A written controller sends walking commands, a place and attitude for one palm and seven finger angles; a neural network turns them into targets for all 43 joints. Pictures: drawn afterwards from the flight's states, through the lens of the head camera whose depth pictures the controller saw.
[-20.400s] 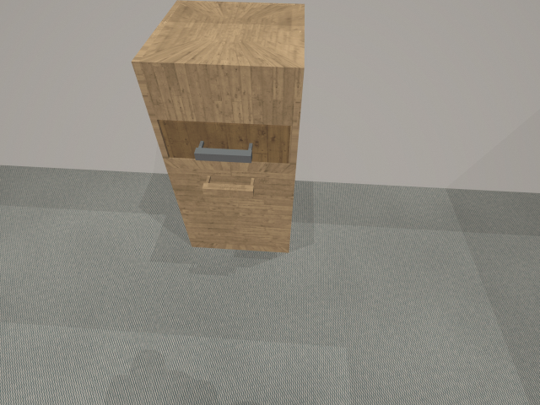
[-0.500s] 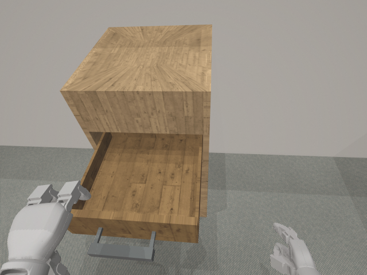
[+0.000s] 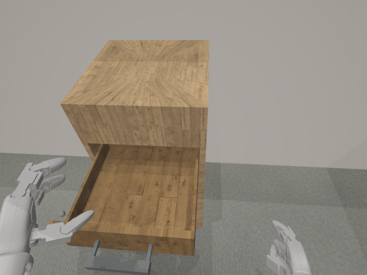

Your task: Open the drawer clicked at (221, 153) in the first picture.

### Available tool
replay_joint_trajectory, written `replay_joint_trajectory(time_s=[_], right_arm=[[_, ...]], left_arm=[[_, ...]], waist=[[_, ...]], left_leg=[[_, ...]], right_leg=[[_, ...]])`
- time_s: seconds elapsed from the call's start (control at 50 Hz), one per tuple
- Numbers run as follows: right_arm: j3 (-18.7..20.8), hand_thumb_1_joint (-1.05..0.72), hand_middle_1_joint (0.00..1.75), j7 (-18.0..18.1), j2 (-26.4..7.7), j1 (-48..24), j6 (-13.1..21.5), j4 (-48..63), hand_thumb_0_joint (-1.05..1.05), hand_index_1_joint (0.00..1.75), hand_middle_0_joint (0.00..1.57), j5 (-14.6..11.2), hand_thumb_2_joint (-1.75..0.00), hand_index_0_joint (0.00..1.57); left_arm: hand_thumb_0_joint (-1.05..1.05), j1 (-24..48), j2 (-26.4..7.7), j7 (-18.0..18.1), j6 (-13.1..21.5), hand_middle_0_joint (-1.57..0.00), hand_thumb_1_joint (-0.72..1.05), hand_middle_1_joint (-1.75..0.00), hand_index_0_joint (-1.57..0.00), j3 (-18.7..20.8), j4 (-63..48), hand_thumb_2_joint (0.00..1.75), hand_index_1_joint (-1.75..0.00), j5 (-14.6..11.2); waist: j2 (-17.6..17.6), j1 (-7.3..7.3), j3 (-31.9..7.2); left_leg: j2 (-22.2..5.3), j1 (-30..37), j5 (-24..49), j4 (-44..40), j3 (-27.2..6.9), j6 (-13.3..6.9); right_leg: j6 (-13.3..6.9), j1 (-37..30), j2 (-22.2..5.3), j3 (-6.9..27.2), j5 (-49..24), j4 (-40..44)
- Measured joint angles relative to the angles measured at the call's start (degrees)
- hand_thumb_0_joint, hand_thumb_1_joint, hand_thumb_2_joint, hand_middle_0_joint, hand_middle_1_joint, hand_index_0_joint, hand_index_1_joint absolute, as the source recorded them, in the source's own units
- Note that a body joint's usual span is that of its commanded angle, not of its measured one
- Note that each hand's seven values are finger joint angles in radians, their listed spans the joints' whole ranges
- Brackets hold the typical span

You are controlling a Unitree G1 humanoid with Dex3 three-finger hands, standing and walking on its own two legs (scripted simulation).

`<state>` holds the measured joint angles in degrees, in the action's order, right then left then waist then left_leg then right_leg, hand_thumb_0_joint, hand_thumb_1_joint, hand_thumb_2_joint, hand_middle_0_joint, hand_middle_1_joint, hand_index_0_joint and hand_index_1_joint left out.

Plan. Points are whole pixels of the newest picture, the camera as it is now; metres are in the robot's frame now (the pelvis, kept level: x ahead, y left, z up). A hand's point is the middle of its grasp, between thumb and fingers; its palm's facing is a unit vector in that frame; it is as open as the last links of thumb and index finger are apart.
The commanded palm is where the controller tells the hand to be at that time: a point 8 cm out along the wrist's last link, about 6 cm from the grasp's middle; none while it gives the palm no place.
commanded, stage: draw the hand back to the body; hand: left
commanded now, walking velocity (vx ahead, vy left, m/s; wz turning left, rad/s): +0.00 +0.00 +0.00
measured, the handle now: (120, 255) +0.20 +0.21 -0.17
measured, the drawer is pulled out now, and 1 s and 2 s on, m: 0.30 0.30 0.30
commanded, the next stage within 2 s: step back with the hand held close in 0.48 s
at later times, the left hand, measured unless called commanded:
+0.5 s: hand (56, 210) +0.18 +0.22 +0.15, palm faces +0.39 -0.82 -0.41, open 7.6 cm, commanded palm +0.13 +0.26 +0.17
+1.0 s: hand (36, 229) +0.15 +0.24 +0.15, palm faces +0.28 -0.81 -0.52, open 7.4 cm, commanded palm +0.08 +0.29 +0.17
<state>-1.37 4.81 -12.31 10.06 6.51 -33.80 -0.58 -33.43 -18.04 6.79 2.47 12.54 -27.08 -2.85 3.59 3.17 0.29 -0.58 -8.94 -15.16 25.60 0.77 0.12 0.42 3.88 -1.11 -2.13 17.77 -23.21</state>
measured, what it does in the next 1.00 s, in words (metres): stands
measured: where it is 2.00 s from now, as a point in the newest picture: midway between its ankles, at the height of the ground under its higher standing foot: outside the picture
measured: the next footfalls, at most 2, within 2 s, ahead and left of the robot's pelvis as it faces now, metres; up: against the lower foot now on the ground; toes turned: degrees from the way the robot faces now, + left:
right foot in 1.82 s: -0.15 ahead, -0.12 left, +0.00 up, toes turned -1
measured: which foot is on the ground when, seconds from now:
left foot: down 0.00-1.00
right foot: down 0.00-1.00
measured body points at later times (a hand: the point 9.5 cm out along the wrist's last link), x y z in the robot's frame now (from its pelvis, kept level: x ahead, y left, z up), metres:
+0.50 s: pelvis +0.00 -0.02 +0.00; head -0.01 -0.04 +0.45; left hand +0.15 +0.27 +0.17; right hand +0.20 -0.23 -0.08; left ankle -0.02 +0.12 -0.74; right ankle -0.06 -0.12 -0.74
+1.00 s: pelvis -0.04 +0.01 +0.00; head +0.00 +0.00 +0.45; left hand +0.13 +0.28 +0.18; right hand +0.15 -0.23 -0.09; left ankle -0.02 +0.12 -0.74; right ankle -0.06 -0.12 -0.74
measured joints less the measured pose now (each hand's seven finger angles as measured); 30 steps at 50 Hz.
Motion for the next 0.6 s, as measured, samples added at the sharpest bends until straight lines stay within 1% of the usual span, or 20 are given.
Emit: replay_joint_trajectory(time_s=[0.1,0.24,0.3,0.38,0.48,0.6], right_arm=[[0.47,-0.91,0.3,0.1,-0.28,-0.6,-0.5,-0.43,0.01,0.3,0.2,-0.02,-0.9,0.21],[0.46,-0.91,0.3,0.15,0.0,-1.13,-0.84,-0.67,0.01,0.3,0.2,-0.05,-0.9,0.21],[0.46,-0.91,0.3,-0.02,0.11,-1.18,-1.18,-0.69,0.01,0.3,0.2,-0.13,-0.9,0.21],[0.54,-0.91,0.3,-0.05,0.04,-0.98,-1.35,-0.71,0.01,0.3,0.2,-0.05,-0.9,0.21],[0.67,-0.91,0.3,0.06,0.09,-0.57,-1.47,-0.96,0.01,0.3,0.2,-0.04,-0.9,0.21],[0.96,-0.91,0.3,0.13,-0.09,-0.41,-1.46,-1.3,0.01,0.3,0.2,-0.14,-0.9,0.21]], left_arm=[[0.0,0.75,-0.25,-0.02,0.14,-0.25,0.29,-0.69,-0.25,1.5,-0.6,0.63,-0.7,-0.26],[0.01,2.35,-0.7,0.1,0.72,-0.24,0.53,-0.54,-0.23,4.03,-0.48,0.74,-0.54,-0.82],[0.01,2.47,-0.35,-0.06,0.9,-0.23,0.63,-0.47,-0.22,4.19,-0.15,0.78,-0.47,-1.07],[0.01,2.34,-0.01,-0.39,0.76,-0.22,0.75,-0.39,-0.21,3.48,0.28,0.83,-0.4,-1.1],[0.01,1.58,-0.46,-0.58,0.81,-0.22,0.84,-0.34,-0.21,3.38,-0.02,0.87,-0.34,-1.17],[0.02,1.69,-0.49,-0.44,1.13,-0.21,0.88,-0.31,-0.21,3.77,0.26,0.89,-0.32,-1.2]], waist=[[0.17,0.46,0.03],[0.33,0.64,0.07],[0.34,0.5,0.05],[0.45,0.42,0.17],[0.3,0.28,0.12],[0.46,0.23,0.14]], left_leg=[[-0.09,0.81,0.4,-0.87,-0.26,0.23],[-0.58,1.47,0.7,-1.41,-0.44,0.67],[-0.74,1.66,0.86,-1.66,-0.44,0.82],[-0.94,1.83,1.11,-1.96,-0.45,0.98],[-1.17,1.94,1.36,-2.21,-0.51,1.18],[-1.36,2.09,1.62,-2.38,-0.55,1.3]], right_leg=[[-0.21,-0.84,0.13,-0.27,-0.24,0.76],[-0.66,-1.53,0.65,-0.43,-0.53,1.34],[-0.8,-1.63,0.81,-0.42,-0.66,1.49],[-0.99,-1.76,1.01,-0.41,-0.87,1.72],[-1.19,-1.85,1.26,-0.46,-1.08,1.93],[-1.31,-2.03,1.46,-0.49,-1.41,2.2]])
